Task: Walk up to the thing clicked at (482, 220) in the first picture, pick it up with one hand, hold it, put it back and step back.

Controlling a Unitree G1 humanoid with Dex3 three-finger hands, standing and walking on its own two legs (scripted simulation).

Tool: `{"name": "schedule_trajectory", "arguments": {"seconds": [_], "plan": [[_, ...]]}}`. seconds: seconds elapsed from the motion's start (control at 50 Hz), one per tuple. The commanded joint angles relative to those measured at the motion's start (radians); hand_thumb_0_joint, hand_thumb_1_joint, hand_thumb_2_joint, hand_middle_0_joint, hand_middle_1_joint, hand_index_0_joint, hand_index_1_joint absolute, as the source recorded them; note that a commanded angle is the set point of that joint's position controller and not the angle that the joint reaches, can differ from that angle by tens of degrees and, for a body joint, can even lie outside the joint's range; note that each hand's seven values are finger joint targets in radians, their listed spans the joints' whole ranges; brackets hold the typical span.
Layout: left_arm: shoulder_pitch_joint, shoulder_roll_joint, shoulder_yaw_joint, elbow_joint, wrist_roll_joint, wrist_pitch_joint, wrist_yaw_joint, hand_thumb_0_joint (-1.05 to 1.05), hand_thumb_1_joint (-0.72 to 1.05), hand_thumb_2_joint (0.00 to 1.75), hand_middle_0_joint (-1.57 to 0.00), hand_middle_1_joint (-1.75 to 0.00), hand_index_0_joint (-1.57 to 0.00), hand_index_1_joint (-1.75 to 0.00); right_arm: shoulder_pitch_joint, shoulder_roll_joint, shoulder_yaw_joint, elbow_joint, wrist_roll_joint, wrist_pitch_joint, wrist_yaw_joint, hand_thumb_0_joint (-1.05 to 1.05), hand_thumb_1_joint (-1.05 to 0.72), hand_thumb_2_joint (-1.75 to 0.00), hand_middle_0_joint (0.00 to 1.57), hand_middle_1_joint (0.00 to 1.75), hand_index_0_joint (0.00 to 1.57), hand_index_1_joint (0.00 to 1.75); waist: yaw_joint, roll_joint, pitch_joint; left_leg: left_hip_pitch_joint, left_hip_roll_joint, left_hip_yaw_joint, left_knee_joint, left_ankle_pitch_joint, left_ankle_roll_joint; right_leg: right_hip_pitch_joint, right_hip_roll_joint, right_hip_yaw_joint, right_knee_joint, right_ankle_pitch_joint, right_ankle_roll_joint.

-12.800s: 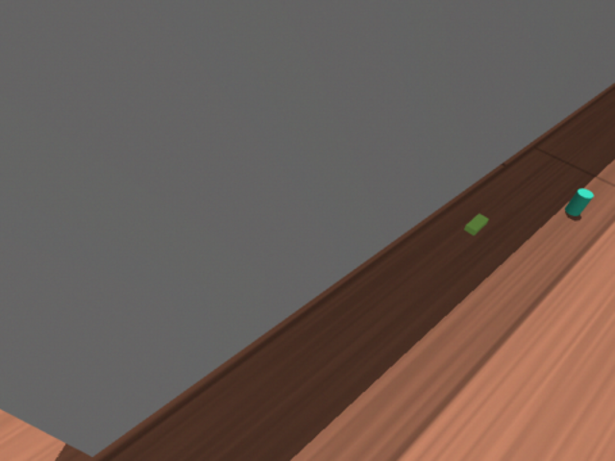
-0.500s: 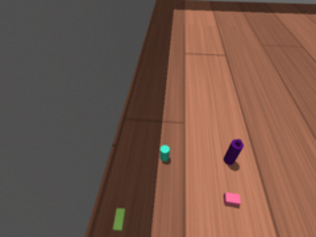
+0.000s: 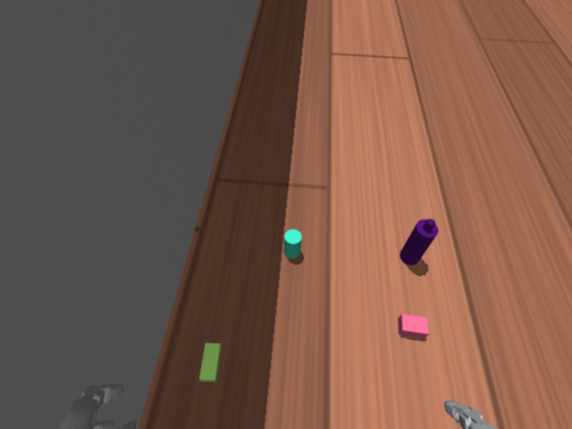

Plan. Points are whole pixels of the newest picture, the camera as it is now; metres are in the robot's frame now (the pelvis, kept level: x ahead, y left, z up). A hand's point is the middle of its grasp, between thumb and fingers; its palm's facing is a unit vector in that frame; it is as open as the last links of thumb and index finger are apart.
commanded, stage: rise first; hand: left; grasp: from above
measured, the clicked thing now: (210, 362) +0.40 +0.23 -0.75
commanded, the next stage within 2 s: none
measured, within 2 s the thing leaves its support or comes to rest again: neither
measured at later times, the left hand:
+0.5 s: hand out of the picture +0.13 +0.26 -0.22, palm faces -0.19 -0.86 -0.47, open 14.2 cm
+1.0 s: hand (153, 418) +0.21 +0.28 -0.40, palm faces -0.45 -0.50 -0.74, open 13.9 cm
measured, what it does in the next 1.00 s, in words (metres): lowers itself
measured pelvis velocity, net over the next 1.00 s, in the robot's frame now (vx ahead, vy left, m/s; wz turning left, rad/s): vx -0.06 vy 0.01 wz -0.02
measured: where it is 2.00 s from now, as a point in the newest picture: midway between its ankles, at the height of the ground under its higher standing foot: outside the picture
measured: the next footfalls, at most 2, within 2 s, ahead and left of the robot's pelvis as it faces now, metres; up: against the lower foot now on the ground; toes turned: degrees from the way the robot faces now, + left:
none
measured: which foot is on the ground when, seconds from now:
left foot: down 0.00-1.00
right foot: down 0.00-1.00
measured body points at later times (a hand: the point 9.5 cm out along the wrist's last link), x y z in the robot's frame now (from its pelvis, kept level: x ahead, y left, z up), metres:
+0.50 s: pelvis +0.00 +0.01 -0.08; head +0.10 +0.03 +0.36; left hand +0.14 +0.31 -0.19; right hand +0.17 -0.24 -0.17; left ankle +0.01 +0.13 -0.73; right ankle +0.00 -0.13 -0.73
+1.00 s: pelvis -0.06 +0.01 -0.25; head +0.12 +0.02 +0.16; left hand +0.23 +0.31 -0.35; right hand +0.15 -0.26 -0.36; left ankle +0.01 +0.13 -0.73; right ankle +0.00 -0.13 -0.73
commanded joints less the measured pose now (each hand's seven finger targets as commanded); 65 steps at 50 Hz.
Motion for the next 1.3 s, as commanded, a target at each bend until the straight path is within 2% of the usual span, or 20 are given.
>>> {"name": "schedule_trajectory", "arguments": {"seconds": [0.0,0.06,0.1,0.28,0.42,0.48,0.56,0.62,0.68,0.7,0.72,0.8,0.86,0.92,0.96,1.0,1.08,1.12,1.2,1.28], "plan": [[0.076,0.183,0.049,-0.133,0.04,0.073,0.029,0.0,-0.3,0.97,-0.12,-0.99,-0.12,-0.99,0.012,-0.17,-0.062,-0.181,0.007,-0.027,-0.004,0.0,-0.92,-0.91,0.2,0.3,0.2,0.3,0.023,0.027,-0.204,0.029,-0.042,0.027,-0.009,0.205,0.019,0.039,0.023,-0.029,-0.019,0.183,-0.026],[0.06,0.172,0.047,-0.206,0.057,0.103,0.037,0.0,-0.54,0.98,-0.11,-1.03,-0.1,-1.04,0.001,-0.163,-0.061,-0.23,0.002,-0.041,0.003,0.0,-0.9,-0.9,0.2,0.3,0.2,0.3,0.013,0.009,-0.203,-0.04,-0.034,0.025,0.066,0.146,0.021,-0.042,0.025,-0.033,0.05,0.118,-0.023],[0.077,0.16,0.047,-0.257,0.067,0.106,0.04,0.0,-0.6,0.99,-0.11,-1.04,-0.11,-1.04,0.006,-0.152,-0.062,-0.252,0.002,-0.054,0.006,0.0,-0.92,-0.91,0.2,0.3,0.2,0.3,0.012,0.012,-0.201,-0.091,-0.034,0.023,0.107,0.093,0.021,-0.092,0.023,-0.033,0.087,0.064,-0.023],[0.206,0.155,0.058,-0.53,0.147,0.111,0.049,0.0,-0.61,1.03,-0.08,-1.01,-0.06,-1.03,0.013,-0.141,-0.069,-0.317,-0.011,-0.096,0.005,0.0,-0.88,-0.9,0.2,0.3,0.2,0.3,0.0,0.09,-0.33,-0.198,-0.004,-0.011,0.3,0.139,0.013,-0.298,0.025,-0.032,0.321,0.065,-0.029],[0.317,0.139,0.045,-0.694,0.159,0.153,0.053,0.0,-0.59,1.0,-0.08,-1.04,-0.07,-1.05,-0.012,-0.136,-0.071,-0.36,-0.013,-0.118,0.006,0.0,-0.9,-0.9,0.2,0.3,0.2,0.3,-0.011,0.081,-0.376,-0.313,-0.006,-0.015,0.41,0.085,0.022,-0.392,0.022,-0.028,0.411,0.035,-0.025],[0.363,0.142,0.043,-0.735,0.184,0.165,0.054,0.0,-0.58,0.99,-0.08,-1.04,-0.07,-1.05,-0.027,-0.132,-0.069,-0.38,-0.012,-0.126,0.004,0.0,-0.89,-0.9,0.2,0.3,0.2,0.3,-0.006,0.081,-0.399,-0.356,-0.012,-0.018,0.456,0.061,0.025,-0.433,0.023,-0.03,0.452,0.02,-0.026],[0.298,0.157,0.036,-0.759,0.211,0.162,0.061,0.0,-0.54,0.95,-0.07,-1.06,-0.07,-1.06,-0.045,-0.134,-0.062,-0.382,-0.011,-0.14,0.006,0.0,-0.87,-0.89,0.2,0.3,0.2,0.3,-0.028,0.08,-0.4,-0.445,-0.015,-0.021,0.532,0.027,0.028,-0.52,0.025,-0.027,0.518,-0.001,-0.026],[0.243,0.169,0.031,-0.697,0.254,0.124,0.064,0.0,-0.51,0.95,-0.05,-1.06,-0.06,-1.05,-0.06,-0.14,-0.062,-0.372,-0.014,-0.155,0.014,0.0,-0.83,-0.88,0.2,0.3,0.2,0.3,-0.03,0.061,-0.394,-0.547,-0.016,-0.03,0.61,-0.023,0.029,-0.622,0.022,-0.03,0.604,-0.047,-0.026],[0.188,0.173,0.013,-0.651,0.317,0.066,0.069,0.0,-0.47,0.96,-0.03,-1.05,-0.03,-1.05,-0.068,-0.15,-0.065,-0.356,-0.012,-0.172,0.026,0.0,-0.78,-0.87,0.2,0.3,0.2,0.3,-0.028,0.076,-0.464,-0.608,-0.022,-0.032,0.7,-0.012,0.028,-0.725,0.021,-0.025,0.705,-0.049,-0.029],[0.164,0.198,0.028,-0.635,0.332,0.042,0.072,0.0,-0.45,0.95,-0.02,-1.05,-0.03,-1.04,-0.071,-0.153,-0.066,-0.346,-0.013,-0.175,0.031,0.0,-0.76,-0.87,0.2,0.3,0.2,0.3,-0.02,0.082,-0.49,-0.637,-0.024,-0.03,0.737,-0.002,0.03,-0.749,0.02,-0.023,0.74,-0.039,-0.028],[0.152,0.191,0.004,-0.644,0.351,0.02,0.075,0.0,-0.45,0.95,-0.03,-1.05,-0.03,-1.05,-0.07,-0.159,-0.07,-0.341,-0.013,-0.178,0.036,0.0,-0.77,-0.87,0.2,0.3,0.2,0.3,-0.022,0.084,-0.522,-0.649,-0.024,-0.033,0.762,0.011,0.029,-0.777,0.022,-0.023,0.77,-0.033,-0.03],[0.038,0.236,0.003,-0.589,0.452,-0.056,0.121,0.0,-0.46,0.96,-0.04,-1.03,-0.04,-1.03,-0.083,-0.181,-0.081,-0.305,-0.016,-0.181,0.05,0.0,-0.78,-0.87,0.2,0.3,0.2,0.3,-0.017,0.133,-0.6,-0.713,-0.02,-0.047,0.865,0.024,0.022,-0.933,0.023,-0.027,0.903,-0.035,-0.035],[-0.069,0.325,0.065,-0.521,0.523,-0.09,0.16,0.0,-0.47,0.97,-0.03,-1.03,-0.03,-1.03,-0.089,-0.194,-0.09,-0.284,-0.015,-0.17,0.055,0.0,-0.78,-0.87,0.2,0.3,0.2,0.3,0.006,0.123,-0.622,-0.833,-0.027,-0.038,0.926,-0.078,0.023,-0.997,0.026,-0.024,0.957,-0.1,-0.036],[-0.156,0.332,0.045,-0.479,0.573,-0.113,0.176,0.0,-0.47,0.97,-0.04,-1.03,-0.04,-1.03,-0.082,-0.196,-0.097,-0.261,-0.019,-0.159,0.057,0.0,-0.8,-0.88,0.2,0.3,0.2,0.3,0.001,0.114,-0.686,-0.895,-0.028,-0.029,0.987,-0.137,0.025,-1.033,0.027,-0.027,1.003,-0.138,-0.035],[-0.241,0.344,0.031,-0.447,0.6,-0.129,0.176,0.0,-0.45,0.96,-0.04,-1.04,-0.05,-1.03,-0.06,-0.196,-0.1,-0.234,-0.021,-0.152,0.059,0.0,-0.79,-0.88,0.2,0.3,0.2,0.3,-0.005,0.092,-0.73,-0.937,-0.031,-0.011,1.055,-0.117,0.035,-1.042,0.03,-0.026,1.026,-0.118,-0.032],[-0.326,0.368,0.024,-0.375,0.633,-0.152,0.175,0.0,-0.45,0.97,-0.03,-1.04,-0.04,-1.03,-0.043,-0.192,-0.098,-0.21,-0.027,-0.145,0.062,0.0,-0.79,-0.88,0.2,0.3,0.2,0.3,-0.025,0.048,-0.709,-1.062,-0.039,0.003,1.113,-0.186,0.045,-1.056,0.033,-0.021,1.042,-0.163,-0.027],[-0.446,0.447,0.049,-0.317,0.709,-0.207,0.188,0.0,-0.46,0.98,-0.03,-1.05,-0.04,-1.03,-0.03,-0.207,-0.106,-0.189,-0.033,-0.13,0.068,0.0,-0.8,-0.88,0.2,0.3,0.2,0.3,-0.001,0.075,-0.756,-1.108,-0.033,0.004,1.179,-0.235,0.044,-1.127,0.034,-0.035,1.111,-0.225,-0.031],[-0.48,0.429,0.026,-0.278,0.737,-0.229,0.2,0.0,-0.45,0.97,-0.03,-1.05,-0.05,-1.03,-0.003,-0.198,-0.101,-0.155,-0.04,-0.116,0.077,0.0,-0.81,-0.88,0.2,0.3,0.2,0.3,-0.008,0.062,-0.789,-1.132,-0.036,0.002,1.213,-0.228,0.047,-1.14,0.036,-0.043,1.145,-0.217,-0.032],[-0.591,0.505,0.052,-0.205,0.805,-0.265,0.232,0.0,-0.46,0.99,-0.03,-1.04,-0.04,-1.02,0.012,-0.214,-0.106,-0.135,-0.048,-0.093,0.079,0.0,-0.82,-0.88,0.2,0.3,0.2,0.3,-0.014,0.095,-0.755,-1.191,-0.036,-0.005,1.246,-0.304,0.048,-1.236,0.042,-0.061,1.194,-0.295,-0.036],[-0.648,0.509,0.045,-0.146,0.85,-0.287,0.259,0.0,-0.45,0.98,-0.03,-1.01,-0.05,-0.99,0.029,-0.217,-0.099,-0.123,-0.06,-0.065,0.089,0.0,-0.82,-0.88,0.2,0.3,0.2,0.3,-0.037,0.104,-0.742,-1.212,-0.036,-0.025,1.274,-0.335,0.049,-1.311,0.044,-0.086,1.248,-0.319,-0.038]]}}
